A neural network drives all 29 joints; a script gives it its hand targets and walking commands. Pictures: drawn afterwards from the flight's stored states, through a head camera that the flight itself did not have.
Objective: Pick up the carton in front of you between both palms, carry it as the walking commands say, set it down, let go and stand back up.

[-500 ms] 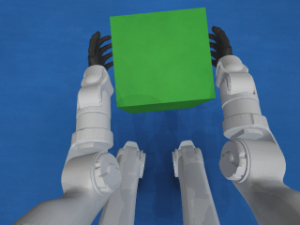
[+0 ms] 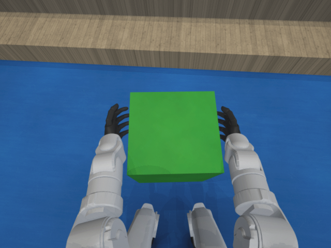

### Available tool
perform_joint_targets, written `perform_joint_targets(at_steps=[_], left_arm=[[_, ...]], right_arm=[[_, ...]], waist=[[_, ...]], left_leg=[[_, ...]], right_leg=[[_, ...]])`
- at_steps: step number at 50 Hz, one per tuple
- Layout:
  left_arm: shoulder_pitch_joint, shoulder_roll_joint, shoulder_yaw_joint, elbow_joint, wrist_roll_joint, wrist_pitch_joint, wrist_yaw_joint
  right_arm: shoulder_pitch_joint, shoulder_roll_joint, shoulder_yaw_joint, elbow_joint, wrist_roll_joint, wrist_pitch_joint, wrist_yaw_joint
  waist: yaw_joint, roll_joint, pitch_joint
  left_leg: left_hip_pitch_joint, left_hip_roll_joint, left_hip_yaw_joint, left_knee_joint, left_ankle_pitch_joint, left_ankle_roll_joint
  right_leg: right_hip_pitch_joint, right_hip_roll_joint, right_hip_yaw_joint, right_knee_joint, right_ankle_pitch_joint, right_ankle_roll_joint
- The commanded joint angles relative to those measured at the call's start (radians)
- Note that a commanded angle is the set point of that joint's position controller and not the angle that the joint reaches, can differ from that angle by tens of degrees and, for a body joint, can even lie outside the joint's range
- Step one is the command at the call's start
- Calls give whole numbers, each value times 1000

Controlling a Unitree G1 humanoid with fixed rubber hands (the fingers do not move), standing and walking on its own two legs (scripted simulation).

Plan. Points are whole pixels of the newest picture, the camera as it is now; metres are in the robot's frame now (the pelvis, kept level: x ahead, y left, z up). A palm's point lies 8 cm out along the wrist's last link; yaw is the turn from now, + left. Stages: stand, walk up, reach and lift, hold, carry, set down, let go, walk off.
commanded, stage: reach and lift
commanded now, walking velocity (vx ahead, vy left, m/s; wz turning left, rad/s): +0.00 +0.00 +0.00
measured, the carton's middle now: (171, 143) +0.40 +0.00 -0.12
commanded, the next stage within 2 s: hold in 1.66 s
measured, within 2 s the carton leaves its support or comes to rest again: neither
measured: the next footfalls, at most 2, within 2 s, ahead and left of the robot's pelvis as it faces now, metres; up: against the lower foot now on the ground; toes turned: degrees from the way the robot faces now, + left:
none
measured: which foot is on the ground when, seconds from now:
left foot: down 0.00-1.00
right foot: down 0.00-1.00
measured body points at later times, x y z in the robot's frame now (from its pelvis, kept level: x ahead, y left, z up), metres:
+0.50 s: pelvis +0.05 +0.01 +0.11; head +0.06 +0.01 +0.56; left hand +0.37 +0.16 +0.11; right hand +0.36 -0.15 +0.09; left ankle +0.05 +0.14 -0.61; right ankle +0.06 -0.13 -0.61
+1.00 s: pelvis +0.03 +0.00 +0.13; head +0.00 +0.00 +0.58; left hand +0.35 +0.15 +0.16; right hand +0.34 -0.15 +0.14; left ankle +0.05 +0.14 -0.61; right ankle +0.06 -0.13 -0.61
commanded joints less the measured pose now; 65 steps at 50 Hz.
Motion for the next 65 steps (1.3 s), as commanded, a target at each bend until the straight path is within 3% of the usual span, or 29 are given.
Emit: perform_joint_targets(at_steps=[1, 13, 26, 31, 36, 40, 45, 65], left_arm=[[-417, -1047, -601, 153, -89, 41, -260], [-208, -1071, -702, 57, -94, 79, -270], [-5, -1076, -764, -58, -123, 235, -303], [17, -1022, -703, -70, -97, 302, -316], [-85, -1013, -650, -56, -79, 313, -339], [-185, -1043, -662, -75, -91, 307, -353], [-185, -1022, -643, -47, -76, 319, -360], [-81, -979, -696, -172, -108, 354, -350]], right_arm=[[-549, 1048, 531, -83, 146, -72, 216], [-352, 1064, 613, -184, 166, -33, 234], [-180, 1063, 692, -339, 209, 128, 253], [-150, 1028, 633, -343, 178, 204, 261], [-241, 1039, 577, -327, 159, 221, 276], [-334, 1074, 591, -338, 176, 215, 287], [-327, 1067, 578, -299, 161, 227, 284], [-192, 1056, 614, -407, 178, 271, 262]], waist=[[-10, -50, -586], [-27, -31, -433], [-28, -17, -170], [-34, -10, -2], [-28, -21, 60], [-23, -16, -4], [-24, -20, -13], [-33, -24, -36]], left_leg=[[421, -58, 115, -249, 240, 26], [796, -23, 62, -513, 415, 36], [1145, 9, 38, -795, 576, 25], [1152, 14, 49, -857, 460, 28], [1129, 20, 62, -874, 303, 37], [1145, 19, 67, -863, 277, 44], [1153, 15, 75, -871, 260, 48], [1244, 2, 70, -903, 490, 36]], right_leg=[[597, 55, -87, -260, 265, -18], [884, 42, -58, -510, 398, -25], [1192, 18, -42, -795, 508, -17], [1213, 12, -49, -864, 410, -22], [1197, 5, -62, -874, 272, -30], [1213, 4, -62, -861, 246, -34], [1232, 3, -60, -873, 235, -29], [1343, 11, -59, -913, 476, -10]])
